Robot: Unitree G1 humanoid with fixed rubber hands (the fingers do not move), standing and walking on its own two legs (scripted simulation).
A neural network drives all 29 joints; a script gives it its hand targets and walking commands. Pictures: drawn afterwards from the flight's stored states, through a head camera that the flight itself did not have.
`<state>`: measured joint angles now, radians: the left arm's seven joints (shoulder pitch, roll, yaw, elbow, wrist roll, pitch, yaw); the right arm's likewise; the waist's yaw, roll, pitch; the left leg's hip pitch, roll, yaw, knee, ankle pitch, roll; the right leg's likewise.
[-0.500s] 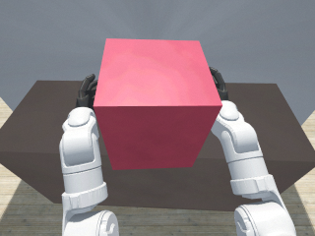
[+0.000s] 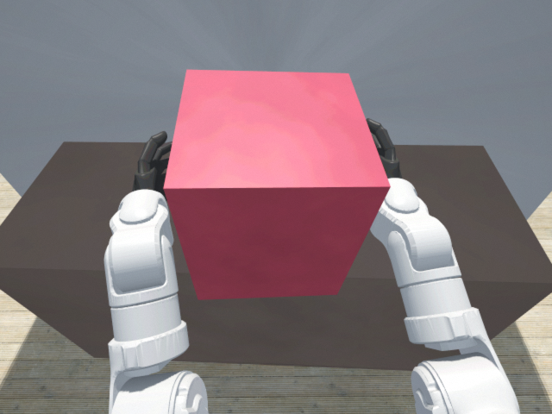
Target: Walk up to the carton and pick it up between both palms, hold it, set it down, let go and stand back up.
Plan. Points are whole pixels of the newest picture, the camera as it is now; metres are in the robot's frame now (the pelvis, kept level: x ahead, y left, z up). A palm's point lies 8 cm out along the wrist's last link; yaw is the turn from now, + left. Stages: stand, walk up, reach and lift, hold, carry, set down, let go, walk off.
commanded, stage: hold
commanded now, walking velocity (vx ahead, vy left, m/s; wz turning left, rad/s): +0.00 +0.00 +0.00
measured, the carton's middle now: (269, 193) +0.37 +0.00 +0.14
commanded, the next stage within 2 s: none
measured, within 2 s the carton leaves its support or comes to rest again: neither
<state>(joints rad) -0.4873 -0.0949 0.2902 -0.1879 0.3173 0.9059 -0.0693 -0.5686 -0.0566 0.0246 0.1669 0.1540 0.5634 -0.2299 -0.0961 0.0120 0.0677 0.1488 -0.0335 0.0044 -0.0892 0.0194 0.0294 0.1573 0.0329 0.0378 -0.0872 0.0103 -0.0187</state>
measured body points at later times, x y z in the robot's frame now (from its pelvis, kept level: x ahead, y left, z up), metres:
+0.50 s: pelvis +0.00 +0.00 +0.00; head +0.00 -0.01 +0.45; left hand +0.36 +0.15 +0.17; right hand +0.37 -0.16 +0.16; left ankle -0.01 +0.10 -0.76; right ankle -0.02 -0.10 -0.76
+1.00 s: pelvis +0.00 +0.00 +0.00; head +0.00 -0.01 +0.45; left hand +0.36 +0.15 +0.17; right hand +0.37 -0.16 +0.16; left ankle -0.01 +0.10 -0.76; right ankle -0.02 -0.10 -0.76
